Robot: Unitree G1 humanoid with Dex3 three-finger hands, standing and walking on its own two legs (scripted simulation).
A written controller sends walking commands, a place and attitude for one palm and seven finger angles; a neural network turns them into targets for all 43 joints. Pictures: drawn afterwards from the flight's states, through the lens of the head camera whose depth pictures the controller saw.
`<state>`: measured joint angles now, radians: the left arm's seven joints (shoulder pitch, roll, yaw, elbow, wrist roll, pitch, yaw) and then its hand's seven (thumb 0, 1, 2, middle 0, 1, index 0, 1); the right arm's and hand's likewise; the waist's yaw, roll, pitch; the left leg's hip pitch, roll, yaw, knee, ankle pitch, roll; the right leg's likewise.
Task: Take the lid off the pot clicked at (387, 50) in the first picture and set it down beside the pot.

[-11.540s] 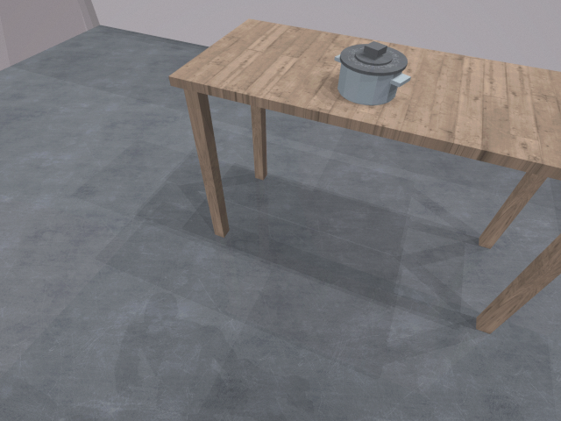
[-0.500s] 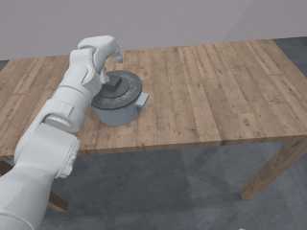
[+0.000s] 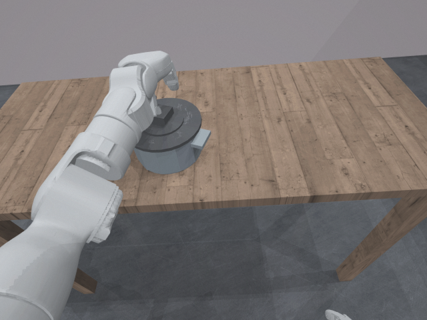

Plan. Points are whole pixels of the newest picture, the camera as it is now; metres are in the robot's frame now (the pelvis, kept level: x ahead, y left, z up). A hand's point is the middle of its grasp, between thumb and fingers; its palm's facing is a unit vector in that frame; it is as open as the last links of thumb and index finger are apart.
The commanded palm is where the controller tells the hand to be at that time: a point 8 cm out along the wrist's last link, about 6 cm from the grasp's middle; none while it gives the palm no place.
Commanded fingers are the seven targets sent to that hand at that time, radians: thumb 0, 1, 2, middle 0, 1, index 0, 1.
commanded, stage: lower the open fingers around the knob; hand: left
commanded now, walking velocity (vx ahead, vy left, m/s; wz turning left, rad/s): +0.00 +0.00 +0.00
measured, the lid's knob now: (160, 114) +0.52 +0.10 +0.12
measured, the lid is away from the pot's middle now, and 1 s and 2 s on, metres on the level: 0.00 0.00 0.00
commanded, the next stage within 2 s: close the fingers and squeeze the knob in 0.96 s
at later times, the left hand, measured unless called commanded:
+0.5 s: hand (156, 114) +0.47 +0.10 +0.15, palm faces -0.37 -0.06 -0.93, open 10.2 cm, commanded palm +0.48 +0.10 +0.20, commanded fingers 0.00 -0.36 1.55 -0.84 -0.08 -0.84 -0.08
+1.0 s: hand (158, 111) +0.49 +0.10 +0.14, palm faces -0.36 -0.05 -0.93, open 10.2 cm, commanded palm +0.49 +0.10 +0.20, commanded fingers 0.00 -0.36 1.55 -0.84 -0.08 -0.84 -0.08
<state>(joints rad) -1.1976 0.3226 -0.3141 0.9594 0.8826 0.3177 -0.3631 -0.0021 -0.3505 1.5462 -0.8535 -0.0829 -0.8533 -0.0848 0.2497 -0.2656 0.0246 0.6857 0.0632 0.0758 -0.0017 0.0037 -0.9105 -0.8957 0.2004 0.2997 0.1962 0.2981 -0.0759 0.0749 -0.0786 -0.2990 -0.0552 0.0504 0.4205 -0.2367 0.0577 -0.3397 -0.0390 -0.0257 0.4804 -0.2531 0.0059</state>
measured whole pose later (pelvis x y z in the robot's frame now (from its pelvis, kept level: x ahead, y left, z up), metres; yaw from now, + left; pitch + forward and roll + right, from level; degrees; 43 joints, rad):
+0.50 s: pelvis +0.00 +0.00 +0.00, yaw +0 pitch +7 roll +1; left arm -1.18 0.34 -0.32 1.05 0.88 0.27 -0.37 0.00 -0.35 1.55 -0.85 -0.08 -0.84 -0.08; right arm 0.30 -0.28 0.00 0.71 0.06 0.03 -0.02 0.00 -0.91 -0.90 0.20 0.30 0.20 0.30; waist -0.10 0.05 -0.06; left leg -0.32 -0.05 0.05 0.43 -0.24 0.06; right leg -0.36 -0.03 -0.02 0.48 -0.24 0.00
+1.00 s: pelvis +0.01 +0.00 +0.00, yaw -1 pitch +9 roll +0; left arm -1.18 0.33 -0.31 1.06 0.89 0.27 -0.34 0.00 -0.35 1.55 -0.85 -0.09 -0.85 -0.08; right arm 0.33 -0.28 0.00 0.72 0.06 0.07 -0.01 0.00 -0.91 -0.90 0.20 0.30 0.20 0.30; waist -0.11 0.06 -0.09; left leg -0.34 -0.05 0.06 0.44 -0.26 0.06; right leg -0.38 -0.03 -0.01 0.48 -0.25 0.01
